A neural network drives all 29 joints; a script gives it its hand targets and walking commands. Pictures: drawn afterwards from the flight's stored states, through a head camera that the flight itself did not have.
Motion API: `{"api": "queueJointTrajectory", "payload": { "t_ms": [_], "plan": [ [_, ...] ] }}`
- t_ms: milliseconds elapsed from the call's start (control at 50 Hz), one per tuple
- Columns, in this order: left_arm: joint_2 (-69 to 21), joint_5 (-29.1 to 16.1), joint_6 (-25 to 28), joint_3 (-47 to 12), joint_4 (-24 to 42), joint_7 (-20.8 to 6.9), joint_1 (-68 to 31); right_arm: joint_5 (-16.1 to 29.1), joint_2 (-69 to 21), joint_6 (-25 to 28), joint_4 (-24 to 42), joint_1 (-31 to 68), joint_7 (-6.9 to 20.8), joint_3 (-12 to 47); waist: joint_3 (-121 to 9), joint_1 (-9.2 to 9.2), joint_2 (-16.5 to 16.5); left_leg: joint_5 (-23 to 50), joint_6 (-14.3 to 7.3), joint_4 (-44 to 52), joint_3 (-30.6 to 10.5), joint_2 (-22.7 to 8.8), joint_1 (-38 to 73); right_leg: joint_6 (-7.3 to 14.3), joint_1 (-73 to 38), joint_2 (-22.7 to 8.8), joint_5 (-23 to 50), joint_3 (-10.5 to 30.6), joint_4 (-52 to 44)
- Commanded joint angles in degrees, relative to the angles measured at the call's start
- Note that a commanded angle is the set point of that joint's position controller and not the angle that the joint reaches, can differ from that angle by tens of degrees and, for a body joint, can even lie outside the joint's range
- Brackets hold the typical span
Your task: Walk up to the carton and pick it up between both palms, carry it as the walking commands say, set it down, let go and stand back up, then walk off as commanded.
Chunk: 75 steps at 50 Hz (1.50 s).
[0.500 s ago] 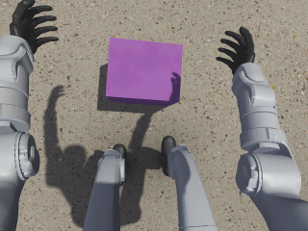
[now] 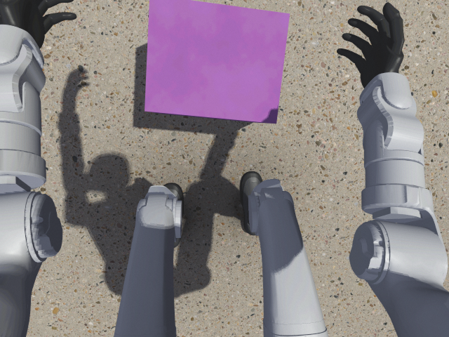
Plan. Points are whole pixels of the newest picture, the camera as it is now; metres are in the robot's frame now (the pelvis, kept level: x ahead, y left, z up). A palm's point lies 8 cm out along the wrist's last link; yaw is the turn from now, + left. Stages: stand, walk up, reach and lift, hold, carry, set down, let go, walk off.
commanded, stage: reach and lift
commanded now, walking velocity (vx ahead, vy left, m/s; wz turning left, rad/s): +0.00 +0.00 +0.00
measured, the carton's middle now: (213, 73) +0.52 -0.02 -0.46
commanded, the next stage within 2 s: none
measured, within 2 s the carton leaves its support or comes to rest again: neither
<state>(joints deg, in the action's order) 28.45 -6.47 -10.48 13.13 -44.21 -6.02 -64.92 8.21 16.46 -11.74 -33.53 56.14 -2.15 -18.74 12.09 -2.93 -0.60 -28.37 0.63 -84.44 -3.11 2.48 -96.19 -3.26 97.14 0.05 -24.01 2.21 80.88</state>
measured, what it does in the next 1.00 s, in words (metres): lowers itself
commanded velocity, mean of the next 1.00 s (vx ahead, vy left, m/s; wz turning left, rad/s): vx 0.00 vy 0.00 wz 0.00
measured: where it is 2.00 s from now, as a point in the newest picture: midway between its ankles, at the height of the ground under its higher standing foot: (212, 220)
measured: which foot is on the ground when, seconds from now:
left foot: down 0.00-1.00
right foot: down 0.00-1.00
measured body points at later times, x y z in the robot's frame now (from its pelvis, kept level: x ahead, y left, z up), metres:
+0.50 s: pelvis -0.06 +0.00 -0.15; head +0.31 -0.01 +0.09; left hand +0.54 +0.23 -0.28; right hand +0.49 -0.24 -0.30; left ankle +0.07 +0.12 -0.55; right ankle +0.10 -0.14 -0.55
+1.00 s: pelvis -0.03 +0.00 -0.23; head +0.34 +0.02 +0.00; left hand +0.53 +0.20 -0.43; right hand +0.48 -0.25 -0.41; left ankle +0.07 +0.11 -0.55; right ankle +0.09 -0.14 -0.55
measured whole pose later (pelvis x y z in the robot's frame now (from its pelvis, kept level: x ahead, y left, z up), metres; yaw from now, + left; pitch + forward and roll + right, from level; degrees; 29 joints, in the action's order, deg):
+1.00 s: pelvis -0.03 +0.00 -0.23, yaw -1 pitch +30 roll -3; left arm 30.7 -13.1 -5.6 2.0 -58.8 0.7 -80.8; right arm 19.9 24.3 -5.7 -53.6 73.3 -5.5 -8.3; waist 29.9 -2.8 2.4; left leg -37.9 1.0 -133.4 -3.1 2.4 -125.9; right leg -5.1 127.1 1.7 -31.8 2.1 128.4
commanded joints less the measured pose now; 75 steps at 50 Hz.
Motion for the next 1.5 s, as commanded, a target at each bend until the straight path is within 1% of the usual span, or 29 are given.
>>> {"api": "queueJointTrajectory", "payload": {
  "t_ms": [0,40,80,120,160,200,220,240,260,300,340,420,440,460,600,660,700,740,780,820,860,880,920,1000,1020,1060,1200,1320,1480],
  "plan": [
    [11.88,-0.11,1.06,1.81,3.33,0.31,-13.47,0.4,9.99,0.86,6.69,10.97,-0.68,-0.72,-95.66,-1.46,-4.95,35.78,1.5,1.07,2.65,1.2,35.12,0.82,-33.3,4.19,28.16,-5.35,3.48],
    [14.0,-0.17,0.72,1.38,9.73,0.8,-17.3,1.23,10.97,0.11,11.09,13.01,-1.46,-0.68,-104.26,-1.55,-4.07,33.23,1.7,-0.77,3.79,1.19,33.55,0.62,-39.42,4.23,29.44,-4.93,5.85],
    [16.46,0.19,-1.2,2.18,8.65,1.19,-21.73,2.73,10.54,-2.69,11.38,16.65,-2.47,1.01,-107.82,-0.01,-4.73,25.0,1.4,-2.53,5.45,1.66,32.83,0.09,-40.53,4.17,22.38,-5.54,7.27],
    [16.21,-1.79,-3.09,0.5,7.91,1.29,-24.99,3.18,12.49,-4.66,9.5,19.24,-3.4,1.28,-110.23,-1.09,-4.39,16.46,1.06,-3.28,5.84,0.92,34.23,-0.02,-39.9,3.63,15.0,-6.48,8.0],
    [17.2,-1.89,-4.4,0.05,7.24,1.78,-26.41,3.69,13.49,-5.97,10.82,22.28,-4.07,1.93,-111.81,-0.18,-4.41,15.9,1.51,-5.22,5.61,1.08,33.47,0.19,-41.75,3.77,16.02,-7.12,10.41],
    [15.47,-4.99,-4.0,-2.35,20.01,2.86,-29.6,6.91,14.51,-4.98,21.4,26.07,-4.51,3.09,-128.23,-2.45,-5.24,28.85,2.16,-8.49,6.14,1.72,40.43,0.83,-51.28,4.74,29.55,-7.07,14.2],
    [19.19,-3.88,-3.98,-0.08,18.24,3.8,-29.55,5.88,15.48,-5.15,19.39,25.08,-5.46,2.01,-127.05,-1.33,-4.83,31.01,1.93,-10.0,6.48,2.19,38.65,0.68,-49.55,4.71,31.32,-6.45,15.01],
    [20.85,-3.9,-5.07,0.99,14.21,3.94,-28.93,4.7,17.74,-5.74,19.08,25.8,-5.96,1.94,-124.17,-1.73,-0.99,26.47,1.27,-10.96,5.92,1.8,33.81,0.2,-49.98,4.45,28.77,-5.94,15.91],
    [21.46,-3.06,-5.81,0.6,8.87,3.97,-30.28,3.94,17.87,-6.48,11.68,26.28,-6.31,1.04,-111.56,-1.64,-2.03,18.34,1.19,-10.15,6.41,1.42,26.32,-0.1,-42.7,4.11,21.69,-6.64,16.02],
    [22.37,-4.25,-5.13,-0.19,12.3,3.61,-33.13,6.73,15.35,-6.33,15.92,31.76,-6.72,2.82,-110.86,0.16,-0.35,13.41,0.29,-10.23,7.27,0.42,23.97,-0.47,-43.52,3.41,18.96,-6.41,16.86],
    [21.81,-4.99,-5.61,-1.11,4.45,3.25,-34.48,6.31,15.55,-6.66,7.46,32.59,-6.81,3.8,-103.54,0.32,-0.49,6.42,-0.05,-11.92,7.46,-0.3,19.05,-0.34,-38.39,2.42,11.35,-6.81,18.75],
    [21.56,-6.62,-4.22,-4.55,3.78,3.1,-39.44,7.54,15.53,-5.23,6.56,36.39,-7.28,3.42,-104.01,-0.86,-3.5,4.65,-0.26,-14.06,7.01,-1.13,22.03,0.08,-33.4,1.75,9.48,-8.22,21.82],
    [20.35,-5.5,-4.44,-4.63,-5.39,2.74,-37.37,6.33,15.21,-5.35,-3.98,34.16,-6.83,3.69,-93.13,-0.42,-4.59,0.36,0.03,-15.52,7.0,-1.6,14.9,0.14,-26.94,1.31,4.75,-7.49,22.9],
    [19.15,-6.54,-3.57,-5.89,-6.36,2.52,-37.55,6.6,13.78,-4.48,-3.13,36.05,-6.64,4.03,-90.85,-0.97,-3.3,-0.38,-0.15,-16.09,6.69,-2.01,13.64,-0.04,-24.28,1.16,4.2,-7.72,23.68],
    [18.41,-7.66,-0.06,-7.25,-6.67,3.94,-40.26,6.42,13.96,-0.26,-6.51,36.43,-6.35,3.89,-88.08,-1.33,-2.75,3.71,-0.31,-21.9,5.79,-1.9,15.03,0.07,-19.95,0.47,7.07,-8.98,29.23],
    [15.5,-8.28,1.41,-9.11,-6.72,4.64,-40.32,5.04,15.04,2.01,-7.5,36.57,-6.07,3.54,-87.5,-3.45,-3.71,8.2,0.59,-25.28,4.55,-2.07,14.4,0.02,-17.47,0.41,10.7,-9.62,32.86],
    [15.73,-6.97,2.11,-9.41,-9.44,5.36,-37.93,5.94,14.6,3.18,-9.33,34.5,-5.93,3.47,-84.58,-1.98,-6.37,8.08,1.03,-26.76,5.29,-2.05,12.93,0.18,-14.58,0.44,10.52,-9.28,33.74],
    [16.36,-7.95,3.32,-8.44,-5.15,5.72,-38.67,7.42,12.57,4.09,-5.34,35.6,-5.88,5.39,-89.14,-0.72,-3.34,12.83,0.35,-28.46,5.12,-1.89,15.14,-0.38,-18.39,0.54,14.78,-8.7,35.06],
    [14.7,-8.19,4.29,-8.77,-6.67,6.09,-36.64,9.37,10.44,4.82,-9.8,32.41,-4.75,7.98,-84.81,-0.11,-2.53,13.21,0.53,-30.05,5.08,-2.0,13.13,-0.3,-14.31,0.54,14.36,-8.72,36.98],
    [14.69,-6.95,5.07,-9.24,-4.46,6.64,-37.05,9.81,11.46,5.71,-11.28,30.96,-4.23,6.79,-82.88,0.56,-6.08,15.6,0.94,-31.36,4.15,-2.21,14.6,-0.12,-8.74,0.89,14.51,-8.58,38.34],
    [14.74,-7.44,5.87,-9.57,-2.24,6.91,-37.13,10.84,11.77,6.88,-7.39,32.78,-4.04,7.29,-83.63,-0.01,-5.25,17.35,0.28,-32.77,3.65,-2.2,17.71,-0.42,-8.3,0.95,15.93,-8.07,38.64],
    [14.56,-5.97,6.16,-8.85,-5.48,7.04,-35.63,12.19,11.1,7.16,-9.04,32.6,-3.55,7.79,-80.59,2.12,-7.32,17.85,0.67,-33.04,4.47,-2.06,14.97,-0.07,-7.13,1.01,16.22,-7.9,38.82],
    [12.7,-6.48,6.39,-9.24,-8.61,6.78,-33.94,11.6,10.73,7.72,-12.58,32.05,-3.4,9.03,-74.3,1.51,-5.36,16.27,0.44,-33.28,3.86,-2.13,9.97,-0.56,-5.3,0.93,15.29,-7.85,39.82],
    [11.72,-5.68,7.57,-9.71,-2.88,7.04,-34.32,12.56,9.91,8.63,-13.04,29.03,-3.06,8.92,-77.08,1.89,-7.98,21.64,0.7,-34.72,3.22,-2.27,14.37,-0.43,-4.71,1.03,19.44,-7.34,41.83],
    [11.42,-6.37,7.71,-9.65,-0.41,7.37,-34.4,12.1,10.8,9.1,-12.06,27.78,-3.46,8.08,-81.5,0.17,-8.05,24.18,1.21,-35.76,3.4,-2.17,17.2,-0.25,-7.2,0.98,21.97,-7.29,42.3],
    [12.61,-5.8,7.03,-8.42,-6.12,7.66,-31.2,11.21,10.89,8.56,-14.57,26.86,-3.7,8.02,-78.32,0.77,-5.55,21.44,0.7,-35.2,3.22,-1.85,14.81,-0.86,-5.51,0.88,19.52,-7.85,42.18],
    [10.13,-7.28,6.74,-10.21,-4.06,7.01,-31.6,11.75,10.69,8.92,-12.07,28.28,-3.61,9.28,-78.19,0.0,-5.25,22.12,1.15,-35.67,3.81,-1.86,11.69,-0.58,-7.74,1.25,21.22,-7.49,41.65],
    [11.37,-6.88,7.23,-9.37,-3.9,7.26,-34.48,12.81,9.7,8.66,-13.01,30.96,-3.62,10.57,-76.45,1.62,-5.55,17.74,1.07,-34.82,4.46,-2.12,9.51,-0.73,-7.89,1.09,18.23,-7.08,41.07],
    [10.31,-6.83,6.62,-11.26,-11.12,7.28,-34.99,12.85,8.49,8.39,-18.47,32.55,-3.68,11.72,-70.75,2.04,-4.96,13.86,0.85,-33.9,4.24,-2.46,6.54,-0.88,-6.49,1.07,15.17,-7.08,39.83]
  ]
}}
